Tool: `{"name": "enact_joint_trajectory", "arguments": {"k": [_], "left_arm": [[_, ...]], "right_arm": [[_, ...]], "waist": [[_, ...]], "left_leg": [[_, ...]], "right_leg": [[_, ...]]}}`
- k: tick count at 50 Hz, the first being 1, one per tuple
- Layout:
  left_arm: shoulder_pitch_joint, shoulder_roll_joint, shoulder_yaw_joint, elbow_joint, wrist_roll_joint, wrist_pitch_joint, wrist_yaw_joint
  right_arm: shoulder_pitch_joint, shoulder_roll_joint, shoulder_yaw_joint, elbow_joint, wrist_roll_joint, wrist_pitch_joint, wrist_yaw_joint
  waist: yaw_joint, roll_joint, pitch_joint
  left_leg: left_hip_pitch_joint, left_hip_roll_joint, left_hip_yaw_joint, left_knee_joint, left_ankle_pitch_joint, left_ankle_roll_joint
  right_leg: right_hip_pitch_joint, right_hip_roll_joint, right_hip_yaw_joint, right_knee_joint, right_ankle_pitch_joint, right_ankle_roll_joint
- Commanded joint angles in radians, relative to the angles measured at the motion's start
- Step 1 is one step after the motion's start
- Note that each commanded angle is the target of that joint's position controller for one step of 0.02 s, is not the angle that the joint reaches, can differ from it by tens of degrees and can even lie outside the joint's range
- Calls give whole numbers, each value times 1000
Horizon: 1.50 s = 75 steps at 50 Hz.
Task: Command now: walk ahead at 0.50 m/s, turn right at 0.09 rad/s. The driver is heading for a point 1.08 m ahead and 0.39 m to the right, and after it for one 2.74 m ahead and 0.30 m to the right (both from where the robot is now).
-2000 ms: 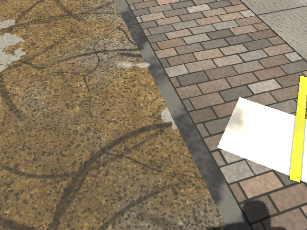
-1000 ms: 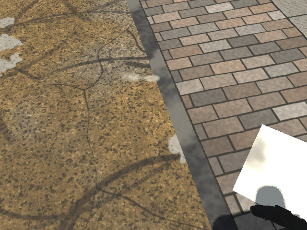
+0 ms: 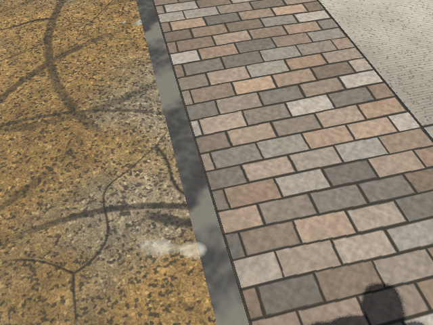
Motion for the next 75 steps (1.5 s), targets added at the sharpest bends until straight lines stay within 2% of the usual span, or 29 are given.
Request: {"name": "enact_joint_trajectory", "arguments": {"k": [1, 4, 5, 6, 7, 8, 10, 14, 21, 27, 31, 32, 33, 34, 35, 36, 37, 39, 43, 48, 53, 56, 57, 58, 59, 60, 62, 66, 75], "left_arm": [[49, 166, 38, -10, -8, 7, 9], [-15, 173, 38, -29, -10, 20, 10], [-26, 136, 21, -54, 1, 19, 9], [104, 2, -14, -66, 3, 1, 2], [79, 69, -1, -51, -21, -20, -1], [-7, 141, 21, -76, -44, -26, 0], [-96, 132, 29, -97, -31, -15, 13], [-58, 59, 35, -103, -27, 40, 13], [-242, 52, 31, -180, -9, 43, -16], [-410, 47, 15, -274, -11, 45, -56], [-207, 144, 64, -265, -19, 49, -65], [-41, 213, 101, -222, -20, 51, -50], [44, 324, 129, -200, -17, 58, -28], [12, 355, 120, -236, -9, 41, -35], [28, 261, 91, -235, -1, 30, -43], [-8, 216, 79, -232, -2, 20, -42], [-89, 184, 68, -250, -6, 15, -41], [-179, 136, 50, -283, 6, 12, -33], [-130, 191, 61, -282, -2, 5, -5], [-66, 195, 63, -273, -9, 17, 9], [1, 171, 54, -238, -7, 23, 11], [-18, 173, 51, -243, -2, 33, 14], [-35, 142, 38, -257, 4, 32, 10], [20, 100, 20, -274, 21, 26, 12], [154, 61, 9, -267, -18, 12, 9], [79, 161, 24, -257, -31, 7, 9], [-111, 177, 27, -301, -11, 5, 7], [-98, 116, 24, -308, 0, 11, 2], [-361, 69, -5, -381, -4, 1, -19]], "right_arm": [[-130, -77, -11, -99, 4, -27, 17], [120, -160, -53, -34, 1, -41, 11], [316, -232, -77, 9, -15, -44, 0], [422, -326, -99, 35, -27, -36, -4], [429, -235, -72, 34, -21, -32, -5], [339, -177, -54, 22, -14, -34, -8], [194, -102, -31, 1, -20, -39, -6], [157, -93, -33, 24, -33, -49, -11], [206, -146, -46, 35, -33, -40, -44], [300, -186, -61, 50, -9, -4, -49], [243, -241, -75, 23, 8, 24, -53], [237, -233, -69, 15, 7, 25, -54], [261, -138, -43, -24, -29, 13, -51], [293, -68, -14, -72, -20, -33, -37], [160, -147, -31, -99, 23, -68, -23], [123, -148, -30, -109, 35, -84, -19], [129, -143, -32, -91, 14, -87, -27], [159, -166, -50, -80, -10, -60, -30], [86, -123, -42, -121, -32, -26, -35], [-87, -93, -22, -176, -20, -35, -19], [-117, -132, -24, -199, -12, -58, 9], [11, -173, -41, -171, -17, -72, 10], [141, -211, -56, -145, -32, -77, 6], [305, -280, -72, -127, -40, -75, 4], [386, -309, -84, -71, -30, -62, 18], [360, -212, -59, -84, 1, -58, 20], [232, -151, -34, -112, -14, -41, 13], [207, -127, -20, -100, -23, -45, 7], [336, -197, -31, -47, 3, -20, -14]], "waist": [[-14, -110, 96], [-156, -124, -51], [-227, -64, -203], [-179, 190, -363], [-200, 204, -417], [-190, 147, -254], [-133, 44, -87], [-59, 59, -1], [-89, 7, 58], [-140, 0, 113], [9, 57, -37], [91, 22, -126], [65, -189, -193], [-13, -285, -344], [48, -152, -302], [29, -130, -188], [-22, -45, -121], [-86, -64, -76], [-86, -61, -32], [-17, -120, 8], [4, -147, 12], [-71, -177, -26], [-132, -150, -130], [-163, 11, -288], [-115, 331, -354], [-151, 175, -238], [-137, 2, -43], [-74, 57, -20], [-155, 31, 30]], "left_leg": [[-35, -14, -3, -61, -75, 25], [356, -88, 48, -103, -119, 69], [679, 40, -78, -55, -107, 123], [1066, 308, -519, -124, -235, 269], [1061, 336, -703, -250, -340, 283], [935, 303, -543, -265, -359, 226], [639, 233, -308, -331, -278, 165], [448, 183, -85, -437, -161, 148], [511, 159, 129, -466, -34, 127], [709, 215, 208, -388, 88, 109], [724, 197, 267, -9, 662, 60], [591, 155, 282, 234, 554, 18], [239, 60, 276, 591, -76, -36], [-53, -132, 39, 843, -662, -66], [-172, -84, -81, 874, -606, -37], [-206, -41, -69, 816, -520, -10], [-144, 5, -73, 726, -446, -5], [-3, 47, -79, 609, -381, -18], [4, 23, -48, 394, -255, -76], [80, -56, -33, 29, 25, -83], [103, -64, -42, -78, -5, -39], [265, -98, 5, -137, -101, 22], [473, -36, -50, -103, -68, 72], [782, 144, -286, -68, -55, 162], [1002, 306, -744, -235, -325, 302], [948, 285, -759, -286, -556, 264], [676, 206, -489, -318, -432, 200], [508, 123, -292, -391, -167, 199], [532, 86, -86, -423, -7, 163]], "right_leg": [[22, -316, 153, 5, 351, -147], [-34, -255, 129, 270, 666, -102], [-223, -191, 86, 547, 508, -63], [-625, -20, 48, 940, -41, 12], [-734, -17, 196, 1102, -303, 8], [-817, -74, 198, 1154, -247, -5], [-760, -163, 161, 1071, -85, -13], [-664, -210, 166, 971, 27, -18], [-740, -187, 120, 644, 326, 4], [-774, -154, 20, 469, 231, -34], [-424, -11, -85, 419, 80, -118], [-151, 18, -51, 352, 146, -158], [140, -203, 329, 323, 134, -247], [348, -389, 894, 136, -13, -423], [345, -374, 834, 74, 8, -362], [233, -340, 672, 88, 79, -321], [75, -291, 551, 89, 161, -285], [-131, -238, 437, 54, 282, -259], [-243, -199, 355, 14, 375, -260], [-287, -138, 309, 30, 228, -192], [-147, -212, 386, 125, 212, -175], [-96, -198, 395, 258, 440, -140], [-154, -143, 349, 436, 487, -110], [-358, -46, 265, 749, 233, -60], [-687, 65, 221, 1026, -305, -2], [-812, 3, 277, 1122, -285, -6], [-810, -83, 202, 1076, -115, -12], [-695, -156, 155, 894, -21, 2], [-653, -124, 72, 416, 341, 39]]}}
